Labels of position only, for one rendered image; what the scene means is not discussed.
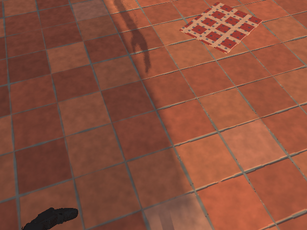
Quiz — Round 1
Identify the left robot hand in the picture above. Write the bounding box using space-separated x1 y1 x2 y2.
21 207 79 230

